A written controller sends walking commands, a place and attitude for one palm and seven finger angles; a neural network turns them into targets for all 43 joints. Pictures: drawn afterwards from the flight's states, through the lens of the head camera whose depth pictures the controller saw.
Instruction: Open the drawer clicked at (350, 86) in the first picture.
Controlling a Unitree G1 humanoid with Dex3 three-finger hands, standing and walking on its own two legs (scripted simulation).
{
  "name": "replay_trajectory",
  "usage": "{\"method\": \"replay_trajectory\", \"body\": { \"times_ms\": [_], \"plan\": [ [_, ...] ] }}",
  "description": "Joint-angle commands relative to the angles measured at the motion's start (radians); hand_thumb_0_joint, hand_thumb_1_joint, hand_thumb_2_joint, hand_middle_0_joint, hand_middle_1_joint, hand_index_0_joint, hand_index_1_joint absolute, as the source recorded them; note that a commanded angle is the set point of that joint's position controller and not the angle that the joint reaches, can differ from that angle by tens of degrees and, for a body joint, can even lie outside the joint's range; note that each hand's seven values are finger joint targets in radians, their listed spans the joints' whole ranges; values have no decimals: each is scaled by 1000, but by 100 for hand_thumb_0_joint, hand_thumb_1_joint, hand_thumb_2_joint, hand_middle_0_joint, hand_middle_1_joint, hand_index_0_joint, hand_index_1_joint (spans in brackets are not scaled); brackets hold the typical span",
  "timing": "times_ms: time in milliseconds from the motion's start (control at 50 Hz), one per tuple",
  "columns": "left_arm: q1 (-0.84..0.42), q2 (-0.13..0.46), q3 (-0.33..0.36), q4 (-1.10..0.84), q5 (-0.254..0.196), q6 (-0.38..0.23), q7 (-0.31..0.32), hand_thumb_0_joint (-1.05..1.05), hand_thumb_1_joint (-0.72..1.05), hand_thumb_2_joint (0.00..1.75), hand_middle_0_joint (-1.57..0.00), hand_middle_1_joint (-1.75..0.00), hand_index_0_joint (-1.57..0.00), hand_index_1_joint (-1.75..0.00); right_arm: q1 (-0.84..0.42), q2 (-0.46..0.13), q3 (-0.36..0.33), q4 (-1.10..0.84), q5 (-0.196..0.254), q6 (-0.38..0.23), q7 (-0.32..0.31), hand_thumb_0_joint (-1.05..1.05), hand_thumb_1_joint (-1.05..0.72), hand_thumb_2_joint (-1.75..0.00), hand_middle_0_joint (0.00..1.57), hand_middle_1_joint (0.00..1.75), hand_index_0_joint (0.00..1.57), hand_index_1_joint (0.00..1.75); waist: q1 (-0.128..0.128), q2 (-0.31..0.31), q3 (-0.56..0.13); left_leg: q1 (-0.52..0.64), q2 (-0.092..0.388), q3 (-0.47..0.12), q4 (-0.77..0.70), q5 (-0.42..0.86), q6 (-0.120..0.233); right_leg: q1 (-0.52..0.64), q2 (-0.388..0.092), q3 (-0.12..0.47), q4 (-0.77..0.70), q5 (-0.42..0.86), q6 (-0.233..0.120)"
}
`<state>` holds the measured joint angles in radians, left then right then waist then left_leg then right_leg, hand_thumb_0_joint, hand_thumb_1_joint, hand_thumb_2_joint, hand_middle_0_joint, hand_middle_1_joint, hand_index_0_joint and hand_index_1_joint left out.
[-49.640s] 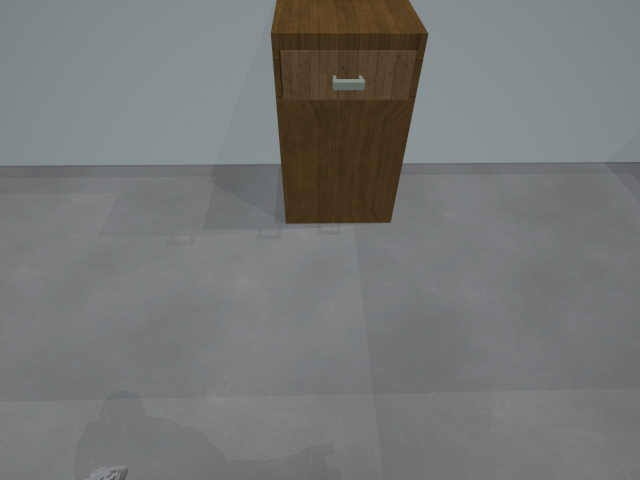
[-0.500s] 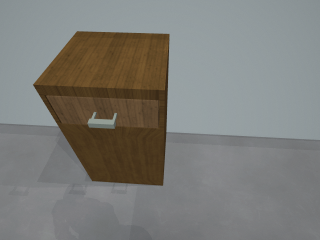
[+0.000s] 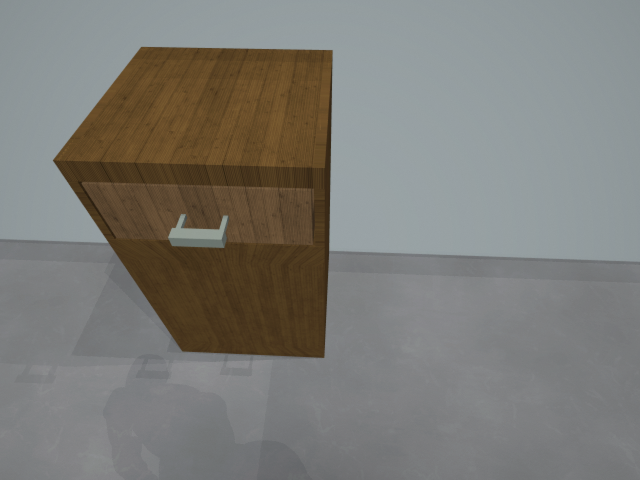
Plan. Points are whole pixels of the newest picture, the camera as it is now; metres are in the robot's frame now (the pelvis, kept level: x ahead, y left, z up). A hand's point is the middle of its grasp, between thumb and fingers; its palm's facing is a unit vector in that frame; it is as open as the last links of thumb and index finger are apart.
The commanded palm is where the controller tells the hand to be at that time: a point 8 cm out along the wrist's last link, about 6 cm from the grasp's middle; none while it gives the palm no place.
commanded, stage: look again from close up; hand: left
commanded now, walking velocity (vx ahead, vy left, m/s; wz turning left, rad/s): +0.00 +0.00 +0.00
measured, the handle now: (201, 228) +0.56 +0.27 -0.09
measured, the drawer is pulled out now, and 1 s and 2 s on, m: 0.00 0.00 0.00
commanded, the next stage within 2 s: raise the hand with hooked fingers in 0.40 s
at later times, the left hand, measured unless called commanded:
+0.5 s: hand out of the picture +0.01 +0.23 -0.17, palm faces +0.02 -0.98 -0.20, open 7.3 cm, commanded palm +0.10 +0.27 -0.07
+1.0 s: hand (126, 462) +0.15 +0.26 -0.08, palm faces -0.04 -0.10 -0.99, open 9.0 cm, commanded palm +0.16 +0.27 -0.01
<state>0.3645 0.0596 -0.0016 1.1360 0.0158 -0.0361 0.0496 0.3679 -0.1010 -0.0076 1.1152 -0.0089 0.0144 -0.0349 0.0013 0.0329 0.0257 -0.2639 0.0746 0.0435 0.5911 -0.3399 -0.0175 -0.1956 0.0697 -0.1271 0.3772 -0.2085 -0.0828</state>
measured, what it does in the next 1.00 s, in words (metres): stands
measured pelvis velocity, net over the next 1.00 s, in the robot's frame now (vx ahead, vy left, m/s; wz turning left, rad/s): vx -0.01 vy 0.03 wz -0.02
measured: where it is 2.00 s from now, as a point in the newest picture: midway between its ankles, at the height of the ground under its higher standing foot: outside the picture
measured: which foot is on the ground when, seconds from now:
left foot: down 0.00-1.00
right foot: down 0.00-1.00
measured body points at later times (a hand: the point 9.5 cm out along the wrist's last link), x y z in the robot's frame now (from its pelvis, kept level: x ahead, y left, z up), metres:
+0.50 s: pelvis +0.00 +0.06 +0.00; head +0.01 +0.05 +0.45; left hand +0.01 +0.28 -0.16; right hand -0.02 -0.15 -0.16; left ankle -0.02 +0.13 -0.74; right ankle +0.00 -0.06 -0.74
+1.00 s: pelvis -0.01 +0.03 -0.05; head +0.02 +0.02 +0.40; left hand +0.15 +0.26 -0.02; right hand +0.26 -0.19 -0.09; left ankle -0.02 +0.13 -0.74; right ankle +0.00 -0.05 -0.74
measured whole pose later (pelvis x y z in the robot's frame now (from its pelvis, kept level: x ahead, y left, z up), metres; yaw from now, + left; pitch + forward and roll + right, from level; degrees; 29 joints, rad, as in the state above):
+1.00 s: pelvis -0.01 +0.03 -0.05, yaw -1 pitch +11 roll +2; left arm 0.46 0.32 -0.08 0.06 1.15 -0.06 0.51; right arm 0.03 -0.26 -0.04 0.45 -0.07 0.09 0.06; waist 0.12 -0.03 -0.14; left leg -0.60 -0.01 0.09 0.86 -0.44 0.03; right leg -0.67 0.03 -0.02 0.89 -0.42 -0.07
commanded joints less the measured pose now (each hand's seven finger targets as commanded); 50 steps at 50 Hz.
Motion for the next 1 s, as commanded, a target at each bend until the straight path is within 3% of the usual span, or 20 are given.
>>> {"method": "replay_trajectory", "body": {
  "times_ms": [0, 60, 120, 320, 460, 480, 500, 520, 540, 560, 580, 620, 640, 660, 680, 720, 760, 840, 900, 980],
  "plan": [
    [21, 153, 32, -74, 6, -28, 8, 0, 90, 90, -20, -30, -20, -30, 79, -27, 1, -82, -2, -31, 7, 0, -90, -90, 20, 30, 20, 30, -31, -63, -68, 6, -25, -6, -3, 0, 27, 17, -288, 247, -65, 192, -69],
    [12, 115, 20, -69, -3, -17, 2, 0, 90, 90, -20, -30, -20, -30, 114, -55, 9, -63, -10, -43, 4, 0, -90, -90, 20, 30, 20, 30, -30, -22, 43, 34, 12, -66, -152, 171, 51, -71, -195, 194, -12, 45, -18],
    [19, 123, 13, -64, -9, -6, -3, 0, 90, 90, -20, -30, -20, -30, 75, -84, 16, -62, -11, -51, -3, 0, -90, -90, 20, 30, 20, 30, -3, 34, 42, -13, 42, -102, -187, 264, 66, 10, -161, 162, 48, 115, 7],
    [3, 147, 6, -84, -7, 15, -10, 0, 90, 90, -20, -30, -20, -30, 39, -128, 25, -56, -13, -48, 0, 0, -90, -90, 20, 30, 20, 30, 11, -40, 99, -35, 39, -127, -284, 147, 79, 8, -159, 146, 41, 32, 29],
    [10, 146, 5, -72, -7, 15, -10, 0, 90, 90, -20, -30, -20, -30, 37, -133, 26, -40, -10, -55, -3, 0, -90, -90, 20, 30, 20, 30, 8, -9, 40, 42, 41, -115, -281, 269, 80, 23, -165, 141, 47, 78, 37],
    [49, 189, -1, -35, 4, 3, 29, 0, 90, 90, -20, -30, -20, -30, -67, -181, 14, -106, 9, -54, 8, 0, -90, -90, 20, 30, 20, 30, 33, -135, 113, -42, 66, -79, -119, 376, 51, -38, -200, 161, 37, 277, 59],
    [-779, 517, 8, -1546, 182, -150, 43, 0, 88, 89, -20, -32, -20, -32, -87, -344, -6, -462, 55, -196, -22, 0, -90, -90, 20, 30, 20, 30, -80, 218, -413, 251, -41, -105, -202, 506, 53, 10, -65, 206, 156, 226, 28],
    [-310, 454, 18, -1295, 211, -73, 119, 0, 85, 88, -20, -33, -20, -33, -159, -268, 4, -415, 40, -300, -58, 0, -90, -90, 20, 30, 20, 30, 16, 324, -404, 336, 15, -120, -207, 649, 0, -100, -79, 124, 241, -29, 19],
    [-37, 263, -71, -1181, 191, 74, 170, 0, 83, 87, -21, -34, -21, -34, -153, -219, -19, -392, 54, -328, -56, 0, -90, -90, 20, 30, 20, 30, -2, 241, -247, 176, 20, -141, -274, 505, -51, -205, -69, 81, 321, -182, 48],
    [-8, 143, -169, -1145, 236, 100, 173, 0, 81, 86, -21, -36, -21, -36, -128, -208, -14, -369, 59, -340, -56, 0, -90, -90, 20, 30, 20, 30, -23, 143, -130, 123, 1, -131, -247, 429, -34, -258, -62, 85, 311, -158, 56],
    [-80, 212, -148, -1217, 308, 83, 197, 0, 78, 85, -21, -37, -21, -37, -169, -253, -26, -417, 40, -349, -46, 0, -90, -90, 20, 30, 20, 30, -30, 100, -52, 59, -12, -139, -196, 359, -15, -294, -61, 90, 276, -138, 49],
    [-41, 277, -131, -1200, 522, 73, 254, 0, 74, 83, -21, -40, -21, -40, -195, -287, -27, -491, -11, -315, -27, 0, -90, -90, 20, 30, 20, 30, -33, -16, -92, -55, -39, -164, -91, 234, 5, -309, -40, 113, 231, -85, 23],
    [-12, 309, -93, -1184, 614, 67, 281, 0, 71, 82, -21, -42, -21, -42, -216, -295, -37, -546, -21, -286, -9, 0, -90, -90, 20, 30, 20, 30, -12, -55, -140, -105, -63, -155, -55, 166, 16, -289, -32, 166, 216, -118, 14],
    [55, 303, -84, -1134, 718, 60, 312, 0, 69, 81, -22, -43, -22, -43, -228, -286, -48, -576, -31, -242, 4, 0, -90, -90, 20, 30, 20, 30, 8, -194, -193, -140, -71, -129, -17, 137, 23, -302, -19, 169, 229, -182, 9],
    [184, 220, -133, -1055, 800, 57, 334, 0, 67, 80, -22, -45, -22, -45, -268, -276, -56, -620, -38, -201, 19, 0, -90, -90, 20, 30, 20, 30, 37, -281, -118, -203, -82, -100, 1, 84, 27, -347, -18, 166, 222, -251, 4],
    [310, 198, -129, -1030, 919, 36, 363, 0, 62, 78, -22, -48, -22, -48, -328, -281, -66, -691, -45, -113, 59, 0, -90, -90, 20, 30, 20, 30, 84, -266, -79, -267, -98, -60, 27, 58, 28, -354, -21, 189, 227, -244, -11],
    [319, 251, -71, -1075, 995, -1, 391, 0, 57, 76, -22, -51, -22, -51, -374, -268, -56, -743, -31, -45, 91, 0, -90, -90, 20, 30, 20, 30, 129, -197, -150, -275, -106, -48, 44, 118, 21, -302, -25, 210, 278, -138, -22],
    [168, 406, 75, -1230, 1108, -26, 481, 0, 48, 72, -23, -57, -23, -57, -385, -238, -48, -782, -38, 26, 107, 0, -90, -90, 20, 30, 20, 30, 146, -82, -257, -260, -118, -54, 109, 182, 25, -304, -24, 270, 340, -25, -20],
    [-52, 426, 66, -1333, 1158, -26, 537, 0, 41, 69, -24, -62, -24, -62, -369, -234, -53, -792, -57, 45, 104, 0, -90, -90, 20, 30, 20, 30, 91, 12, -353, -173, -116, -82, 198, 205, 36, -425, -29, 329, 371, -19, -17],
    [-221, 442, 45, -1395, 1105, -27, 527, 0, 32, 65, -24, -68, -24, -68, -370, -235, -51, -773, -63, 51, 75, 0, -90, -90, 20, 30, 20, 30, 22, 34, -379, -146, -125, -84, 257, 152, 58, -455, -40, 328, 357, -23, 3]
  ]
}}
